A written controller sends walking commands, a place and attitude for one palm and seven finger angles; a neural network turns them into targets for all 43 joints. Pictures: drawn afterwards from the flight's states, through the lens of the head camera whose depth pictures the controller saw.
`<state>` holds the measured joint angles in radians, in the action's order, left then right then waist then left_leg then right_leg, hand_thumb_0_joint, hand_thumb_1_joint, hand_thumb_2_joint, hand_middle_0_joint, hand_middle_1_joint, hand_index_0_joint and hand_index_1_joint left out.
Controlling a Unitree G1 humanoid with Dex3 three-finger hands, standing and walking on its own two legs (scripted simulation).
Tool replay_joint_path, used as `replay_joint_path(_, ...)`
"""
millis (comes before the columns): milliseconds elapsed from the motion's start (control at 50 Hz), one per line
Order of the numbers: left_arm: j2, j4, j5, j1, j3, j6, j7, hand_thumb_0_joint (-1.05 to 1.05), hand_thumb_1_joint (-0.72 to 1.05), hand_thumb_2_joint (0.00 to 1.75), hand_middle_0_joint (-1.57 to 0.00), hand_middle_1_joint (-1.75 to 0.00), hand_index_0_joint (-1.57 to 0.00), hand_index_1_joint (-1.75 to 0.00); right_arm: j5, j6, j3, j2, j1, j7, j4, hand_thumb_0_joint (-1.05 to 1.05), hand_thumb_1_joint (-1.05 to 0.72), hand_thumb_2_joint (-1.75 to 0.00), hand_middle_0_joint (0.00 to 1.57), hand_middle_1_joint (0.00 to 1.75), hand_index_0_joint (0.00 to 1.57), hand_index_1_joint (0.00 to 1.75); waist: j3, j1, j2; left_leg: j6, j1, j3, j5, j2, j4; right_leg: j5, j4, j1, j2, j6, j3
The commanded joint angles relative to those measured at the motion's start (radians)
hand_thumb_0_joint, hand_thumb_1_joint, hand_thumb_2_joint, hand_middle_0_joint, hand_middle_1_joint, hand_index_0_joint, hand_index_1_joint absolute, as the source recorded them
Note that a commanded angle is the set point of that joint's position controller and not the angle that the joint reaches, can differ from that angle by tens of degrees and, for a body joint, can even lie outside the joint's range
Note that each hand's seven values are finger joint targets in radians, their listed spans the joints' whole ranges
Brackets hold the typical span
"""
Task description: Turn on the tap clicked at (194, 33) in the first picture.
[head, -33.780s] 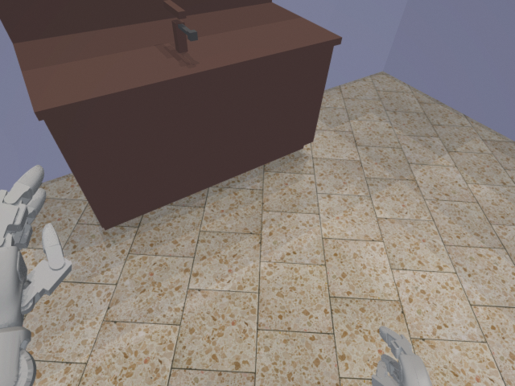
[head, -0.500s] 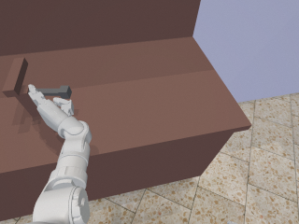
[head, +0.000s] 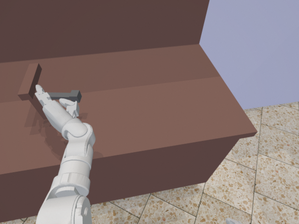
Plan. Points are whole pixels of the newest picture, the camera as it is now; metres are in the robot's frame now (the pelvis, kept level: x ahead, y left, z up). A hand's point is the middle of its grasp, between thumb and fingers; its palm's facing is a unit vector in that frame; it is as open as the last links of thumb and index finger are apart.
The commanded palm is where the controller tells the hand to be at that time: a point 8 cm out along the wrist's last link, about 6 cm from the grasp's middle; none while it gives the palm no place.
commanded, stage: lift the hand up off the lever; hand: left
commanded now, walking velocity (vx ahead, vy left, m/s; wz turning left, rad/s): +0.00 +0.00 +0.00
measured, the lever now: (75, 96) +0.47 +0.25 +0.06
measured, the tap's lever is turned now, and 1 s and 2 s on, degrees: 78 78 78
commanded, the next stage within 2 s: draw the hand back beside the body in 1.30 s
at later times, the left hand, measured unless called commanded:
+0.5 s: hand (70, 105) +0.39 +0.22 +0.11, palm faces +0.78 -0.62 -0.06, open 7.8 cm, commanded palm +0.34 +0.24 +0.11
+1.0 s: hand (65, 103) +0.38 +0.23 +0.13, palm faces +0.78 -0.63 -0.04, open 7.8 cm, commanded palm +0.33 +0.24 +0.13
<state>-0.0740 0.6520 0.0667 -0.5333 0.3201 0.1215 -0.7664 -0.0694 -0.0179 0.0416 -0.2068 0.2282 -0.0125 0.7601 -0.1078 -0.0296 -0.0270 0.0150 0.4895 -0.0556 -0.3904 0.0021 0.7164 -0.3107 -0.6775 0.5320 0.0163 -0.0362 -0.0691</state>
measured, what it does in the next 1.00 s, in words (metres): stands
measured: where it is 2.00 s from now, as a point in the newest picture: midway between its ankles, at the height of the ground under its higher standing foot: outside the picture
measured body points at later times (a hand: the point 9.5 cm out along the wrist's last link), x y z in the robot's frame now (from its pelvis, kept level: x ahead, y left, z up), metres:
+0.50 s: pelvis -0.01 -0.01 +0.01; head +0.01 -0.01 +0.46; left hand +0.34 +0.25 +0.12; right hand +0.13 -0.25 -0.11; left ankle -0.02 +0.13 -0.72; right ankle +0.01 -0.10 -0.72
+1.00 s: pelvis +0.00 +0.00 +0.01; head +0.00 -0.01 +0.46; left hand +0.33 +0.26 +0.14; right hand +0.15 -0.25 -0.10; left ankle -0.02 +0.13 -0.72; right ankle +0.01 -0.10 -0.72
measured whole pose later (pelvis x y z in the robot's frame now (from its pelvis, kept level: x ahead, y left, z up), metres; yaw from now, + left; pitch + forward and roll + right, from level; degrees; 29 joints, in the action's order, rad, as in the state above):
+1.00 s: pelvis +0.00 +0.00 +0.01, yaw +0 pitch +4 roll +0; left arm -0.06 0.42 0.02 -0.44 0.28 -0.07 -0.72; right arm -0.03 -0.01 0.03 -0.21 0.16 -0.06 0.76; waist -0.07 0.02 -0.03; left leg 0.02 0.31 -0.05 -0.33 0.01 0.57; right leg -0.26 -0.55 0.36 0.02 -0.04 -0.06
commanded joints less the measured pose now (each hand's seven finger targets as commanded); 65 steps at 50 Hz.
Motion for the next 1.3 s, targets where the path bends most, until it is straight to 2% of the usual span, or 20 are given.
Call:
replay_joint_path(0, -0.185, -0.209, 0.035, -0.361, 0.013, 0.039, -0.005, 0.00, 0.90, 0.90, -0.15, -0.15, -0.15, -0.15, 0.005, 0.033, 0.038, -0.136, -0.029, -0.012, -0.103, 0.00, -0.90, -0.90, 0.20, 0.30, 0.20, 0.30, -0.307, 0.003, 0.036, -0.004, -0.061, 0.037, 0.347, -0.014, -0.091, 0.300, 0.080, -0.275, -0.012, 0.005, 0.015)
replay_joint_path(60, -0.145, -0.238, 0.032, -0.407, -0.035, 0.019, -0.001, 0.00, 0.90, 0.90, -0.15, -0.15, -0.15, -0.15, 0.010, 0.030, 0.033, -0.130, -0.046, -0.015, -0.114, 0.00, -0.90, -0.90, 0.20, 0.30, 0.20, 0.30, -0.296, -0.009, 0.031, -0.008, -0.070, 0.044, 0.328, -0.015, -0.103, 0.290, 0.094, -0.278, -0.019, 0.007, 0.019)
replay_joint_path(100, -0.187, -0.251, 0.034, -0.377, 0.010, 0.016, -0.008, 0.00, 0.90, 0.90, -0.15, -0.15, -0.15, -0.15, 0.010, 0.030, 0.035, -0.131, -0.052, -0.017, -0.112, 0.00, -0.90, -0.90, 0.20, 0.30, 0.20, 0.30, -0.290, 0.012, 0.013, -0.005, -0.077, 0.038, 0.336, -0.014, -0.111, 0.283, 0.100, -0.287, -0.016, 0.003, 0.019)
replay_joint_path(120, -0.158, -0.287, 0.034, -0.384, -0.021, 0.018, -0.006, 0.00, 0.90, 0.90, -0.15, -0.15, -0.15, -0.15, 0.009, 0.032, 0.033, -0.127, -0.053, -0.014, -0.121, 0.00, -0.90, -0.90, 0.20, 0.30, 0.20, 0.30, -0.317, 0.008, 0.000, -0.004, -0.094, 0.044, 0.362, -0.015, -0.110, 0.311, 0.093, -0.298, -0.017, 0.003, 0.019)
replay_joint_path(280, -0.137, -0.299, 0.024, -0.351, -0.051, -0.017, 0.011, 0.00, 0.90, 0.90, -0.15, -0.15, -0.15, -0.15, 0.017, 0.034, 0.029, -0.124, -0.086, -0.023, -0.128, 0.00, -0.90, -0.90, 0.20, 0.30, 0.20, 0.30, -0.266, 0.006, 0.026, -0.016, -0.095, 0.054, 0.302, -0.015, -0.128, 0.273, 0.132, -0.307, -0.024, 0.008, 0.031)
replay_joint_path(300, -0.178, -0.306, 0.020, -0.329, -0.005, -0.021, 0.010, 0.00, 0.90, 0.90, -0.15, -0.15, -0.15, -0.15, 0.019, 0.033, 0.031, -0.128, -0.086, -0.027, -0.126, 0.00, -0.90, -0.90, 0.20, 0.30, 0.20, 0.30, -0.264, 0.020, 0.035, -0.014, -0.093, 0.047, 0.304, -0.015, -0.137, 0.266, 0.136, -0.320, -0.021, 0.006, 0.027)
replay_joint_path(400, -0.152, -0.340, 0.018, -0.373, -0.049, -0.028, 0.019, 0.00, 0.90, 0.90, -0.15, -0.15, -0.15, -0.15, 0.025, 0.041, 0.023, -0.123, -0.113, -0.035, -0.121, 0.00, -0.90, -0.90, 0.20, 0.30, 0.20, 0.30, -0.230, 0.010, -0.004, -0.013, -0.118, 0.043, 0.275, -0.013, -0.153, 0.217, 0.156, -0.294, -0.024, 0.005, 0.030)
replay_joint_path(460, -0.116, -0.326, 0.017, -0.389, -0.091, -0.032, 0.020, 0.00, 0.90, 0.90, -0.15, -0.15, -0.15, -0.15, 0.024, 0.051, 0.020, -0.120, -0.121, -0.037, -0.121, 0.00, -0.90, -0.90, 0.20, 0.30, 0.20, 0.30, -0.220, 0.003, 0.029, -0.016, -0.118, 0.039, 0.241, -0.014, -0.160, 0.174, 0.165, -0.283, -0.024, 0.007, 0.028)
replay_joint_path(500, -0.172, -0.312, 0.010, -0.378, -0.033, -0.036, 0.016, 0.00, 0.90, 0.90, -0.15, -0.15, -0.15, -0.15, 0.025, 0.050, 0.021, -0.125, -0.128, -0.044, -0.114, 0.00, -0.90, -0.90, 0.20, 0.30, 0.20, 0.30, -0.217, 0.015, 0.038, -0.018, -0.115, 0.037, 0.220, -0.014, -0.169, 0.148, 0.179, -0.292, -0.024, 0.009, 0.033)
replay_joint_path(580, -0.168, -0.327, 0.004, -0.376, -0.034, -0.052, 0.015, 0.00, 0.90, 0.90, -0.15, -0.15, -0.15, -0.15, 0.026, 0.045, 0.017, -0.118, -0.130, -0.046, -0.124, 0.00, -0.90, -0.90, 0.20, 0.30, 0.20, 0.30, -0.266, 0.022, 0.052, -0.019, -0.123, 0.052, 0.270, -0.018, -0.165, 0.231, 0.175, -0.345, -0.034, 0.013, 0.041)
replay_joint_path(600, -0.204, -0.321, 0.007, -0.342, 0.010, -0.060, 0.013, 0.00, 0.90, 0.90, -0.15, -0.15, -0.15, -0.15, 0.025, 0.043, 0.021, -0.121, -0.132, -0.048, -0.120, 0.00, -0.90, -0.90, 0.20, 0.30, 0.20, 0.30, -0.268, 0.041, 0.030, -0.017, -0.122, 0.049, 0.273, -0.018, -0.171, 0.227, 0.174, -0.352, -0.030, 0.010, 0.039)
replay_joint_path(620, -0.180, -0.345, 0.009, -0.365, -0.025, -0.061, 0.017, 0.00, 0.90, 0.90, -0.15, -0.15, -0.15, -0.15, 0.028, 0.043, 0.016, -0.117, -0.132, -0.045, -0.129, 0.00, -0.90, -0.90, 0.20, 0.30, 0.20, 0.30, -0.265, 0.028, 0.029, -0.017, -0.130, 0.051, 0.299, -0.017, -0.171, 0.259, 0.167, -0.353, -0.033, 0.010, 0.037)
replay_joint_path(680, -0.158, -0.390, 0.011, -0.335, -0.043, -0.070, 0.021, 0.00, 0.90, 0.90, -0.15, -0.15, -0.15, -0.15, 0.026, 0.045, 0.022, -0.115, -0.128, -0.038, -0.134, 0.00, -0.90, -0.90, 0.20, 0.30, 0.20, 0.30, -0.296, 0.037, 0.003, -0.010, -0.162, 0.055, 0.368, -0.012, -0.165, 0.330, 0.153, -0.371, -0.029, 0.004, 0.030)
replay_joint_path(780, -0.139, -0.398, -0.010, -0.316, -0.058, -0.096, 0.035, 0.00, 0.90, 0.90, -0.15, -0.15, -0.15, -0.15, 0.034, 0.048, 0.021, -0.120, -0.143, -0.044, -0.139, 0.00, -0.90, -0.90, 0.20, 0.30, 0.20, 0.30, -0.248, 0.031, 0.071, -0.017, -0.163, 0.055, 0.339, -0.010, -0.181, 0.301, 0.181, -0.369, -0.031, 0.012, 0.032)
replay_joint_path(800, -0.171, -0.398, -0.014, -0.283, -0.020, -0.103, 0.037, 0.00, 0.90, 0.90, -0.15, -0.15, -0.15, -0.15, 0.035, 0.046, 0.023, -0.123, -0.150, -0.048, -0.136, 0.00, -0.90, -0.90, 0.20, 0.30, 0.20, 0.30, -0.241, 0.045, 0.056, -0.017, -0.160, 0.054, 0.334, -0.011, -0.188, 0.288, 0.186, -0.377, -0.028, 0.010, 0.033)
replay_joint_path(920, -0.150, -0.489, -0.008, -0.322, -0.067, -0.117, 0.046, 0.00, 0.90, 0.90, -0.15, -0.15, -0.15, -0.15, 0.040, 0.055, 0.017, -0.113, -0.170, -0.050, -0.140, 0.00, -0.90, -0.90, 0.20, 0.30, 0.20, 0.30, -0.246, 0.044, -0.008, -0.010, -0.203, 0.053, 0.359, -0.010, -0.203, 0.292, 0.190, -0.381, -0.032, 0.004, 0.033)
replay_joint_path(1100, -0.150, -0.476, -0.029, -0.273, -0.057, -0.169, 0.052, 0.00, 0.90, 0.90, -0.15, -0.15, -0.15, -0.15, 0.046, 0.057, 0.014, -0.116, -0.205, -0.061, -0.130, 0.00, -0.90, -0.90, 0.20, 0.30, 0.20, 0.30, -0.200, 0.054, 0.037, -0.007, -0.208, 0.046, 0.325, -0.005, -0.230, 0.234, 0.223, -0.383, -0.031, 0.007, 0.028)
replay_joint_path(1160, -0.108, -0.444, -0.025, -0.324, -0.105, -0.182, 0.051, 0.00, 0.90, 0.90, -0.15, -0.15, -0.15, -0.15, 0.046, 0.061, 0.007, -0.113, -0.212, -0.061, -0.126, 0.00, -0.90, -0.90, 0.20, 0.30, 0.20, 0.30, -0.162, 0.040, 0.064, -0.012, -0.208, 0.045, 0.276, -0.005, -0.240, 0.172, 0.243, -0.351, -0.034, 0.009, 0.028)
replay_joint_path(1200, -0.149, -0.453, -0.022, -0.325, -0.060, -0.181, 0.043, 0.00, 0.90, 0.90, -0.15, -0.15, -0.15, -0.15, 0.044, 0.062, 0.007, -0.113, -0.217, -0.064, -0.124, 0.00, -0.90, -0.90, 0.20, 0.30, 0.20, 0.30, -0.176, 0.054, 0.041, -0.011, -0.210, 0.043, 0.268, -0.006, -0.246, 0.159, 0.247, -0.362, -0.034, 0.008, 0.031)
replay_joint_path(1280, -0.148, -0.481, -0.009, -0.339, -0.064, -0.167, 0.029, 0.00, 0.90, 0.90, -0.15, -0.15, -0.15, -0.15, 0.036, 0.062, 0.010, -0.106, -0.208, -0.056, -0.126, 0.00, -0.90, -0.90, 0.20, 0.30, 0.20, 0.30, -0.247, 0.056, 0.031, -0.005, -0.229, 0.048, 0.335, -0.004, -0.224, 0.239, 0.224, -0.390, -0.037, 0.007, 0.032)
